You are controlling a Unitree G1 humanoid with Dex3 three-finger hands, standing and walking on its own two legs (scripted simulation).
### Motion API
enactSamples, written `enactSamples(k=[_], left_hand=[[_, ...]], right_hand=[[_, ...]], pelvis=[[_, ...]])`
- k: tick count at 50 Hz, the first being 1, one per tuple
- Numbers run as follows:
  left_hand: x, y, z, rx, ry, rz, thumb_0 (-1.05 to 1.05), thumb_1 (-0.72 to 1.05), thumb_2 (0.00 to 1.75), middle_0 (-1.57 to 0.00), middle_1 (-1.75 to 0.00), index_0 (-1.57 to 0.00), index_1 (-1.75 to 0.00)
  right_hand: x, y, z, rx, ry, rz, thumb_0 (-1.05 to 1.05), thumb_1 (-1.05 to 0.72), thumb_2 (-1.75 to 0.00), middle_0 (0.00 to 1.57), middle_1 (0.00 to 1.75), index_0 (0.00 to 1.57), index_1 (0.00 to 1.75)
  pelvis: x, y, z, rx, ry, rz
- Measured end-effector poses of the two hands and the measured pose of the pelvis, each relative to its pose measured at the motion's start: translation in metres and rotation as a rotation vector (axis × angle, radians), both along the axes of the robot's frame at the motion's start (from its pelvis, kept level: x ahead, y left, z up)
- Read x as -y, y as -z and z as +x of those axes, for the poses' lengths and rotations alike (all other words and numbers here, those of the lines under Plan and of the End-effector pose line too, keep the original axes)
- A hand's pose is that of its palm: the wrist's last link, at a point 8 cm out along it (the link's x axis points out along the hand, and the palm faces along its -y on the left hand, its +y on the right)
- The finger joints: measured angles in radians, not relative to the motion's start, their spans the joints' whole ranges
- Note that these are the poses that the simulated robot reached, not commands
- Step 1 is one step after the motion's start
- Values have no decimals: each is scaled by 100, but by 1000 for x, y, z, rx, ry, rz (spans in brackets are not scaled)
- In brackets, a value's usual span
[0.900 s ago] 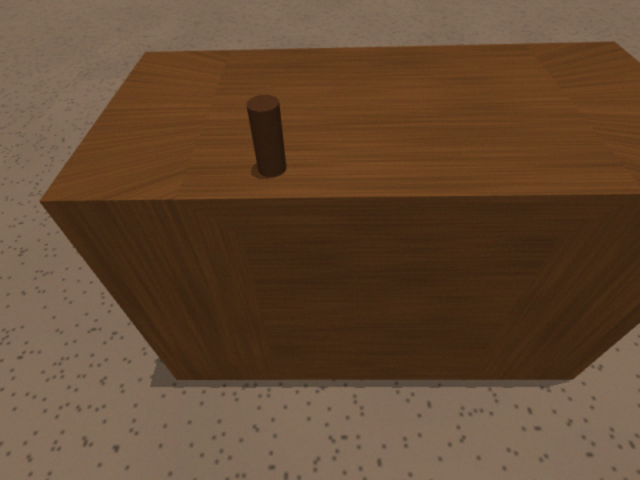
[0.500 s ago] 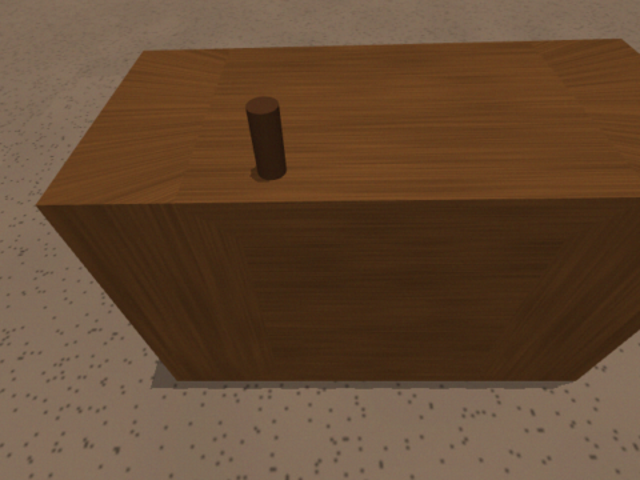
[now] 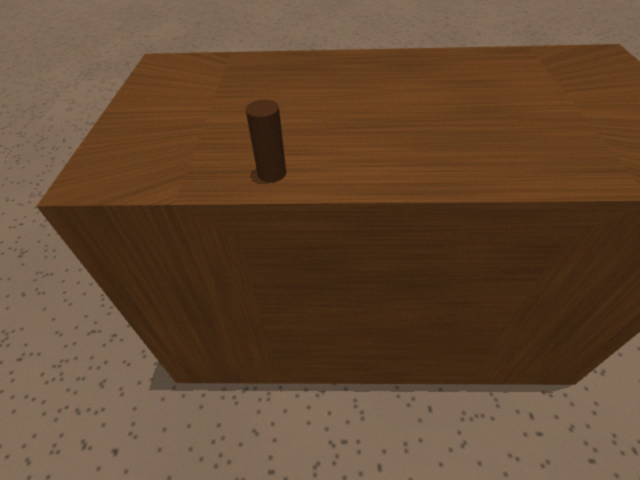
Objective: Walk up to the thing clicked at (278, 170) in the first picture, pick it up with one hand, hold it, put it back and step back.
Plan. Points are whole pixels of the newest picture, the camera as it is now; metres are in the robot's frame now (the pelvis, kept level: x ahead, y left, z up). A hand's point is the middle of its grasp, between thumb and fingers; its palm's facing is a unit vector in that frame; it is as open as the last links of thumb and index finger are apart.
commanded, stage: stand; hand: left
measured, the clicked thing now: (267, 143) +0.62 +0.11 +0.08
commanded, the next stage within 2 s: walk up in 0.22 s
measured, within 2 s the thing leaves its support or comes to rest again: neither
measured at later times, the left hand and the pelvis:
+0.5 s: hand out of the picture +0.11 +0.23 -0.15, palm faces -0.06 -0.92 -0.39, open 7.4 cm; pelvis +0.04 -0.06 -0.02, yaw -4 degrees
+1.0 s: hand (224, 439) +0.22 +0.18 -0.18, palm faces +0.00 -0.93 -0.37, open 7.4 cm; pelvis +0.17 -0.09 -0.03, yaw -1 degrees
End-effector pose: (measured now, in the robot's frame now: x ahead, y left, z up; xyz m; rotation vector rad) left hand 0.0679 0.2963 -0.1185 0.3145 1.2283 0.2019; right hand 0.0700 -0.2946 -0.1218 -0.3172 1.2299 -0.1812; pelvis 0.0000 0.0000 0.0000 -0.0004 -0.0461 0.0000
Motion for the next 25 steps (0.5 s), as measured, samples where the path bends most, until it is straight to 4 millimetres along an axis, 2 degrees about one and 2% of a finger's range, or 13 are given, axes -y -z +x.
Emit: enactSamples(k=[14,17,20,23,25], left_hand=[[-3,0,-5,-21,-6,-7,1,91,89,-20,-30,-20,-30],[-6,-2,1,-32,3,8,1,91,89,-20,-30,-20,-30],[-4,-3,12,-23,7,26,1,91,89,-20,-30,-20,-30],[8,-5,26,-21,25,38,1,91,89,-20,-30,-20,-30],[20,-4,37,-18,39,49,1,91,89,-20,-30,-20,-30]], right_hand=[[5,0,-8,7,11,-1,1,-91,-90,20,30,20,30],[22,-3,-18,24,38,-27,1,-90,-90,20,30,21,30],[48,-6,-30,-9,61,-66,1,-90,-90,20,30,21,30],[80,-6,-35,-40,82,-94,1,-90,-90,20,30,21,30],[103,0,-31,-47,94,-104,1,-90,-90,20,30,21,30]], pelvis=[[3,2,4,-10,10,10],[13,4,10,-17,17,15],[28,7,19,-8,25,30],[47,12,32,6,47,37],[61,18,42,14,61,40]])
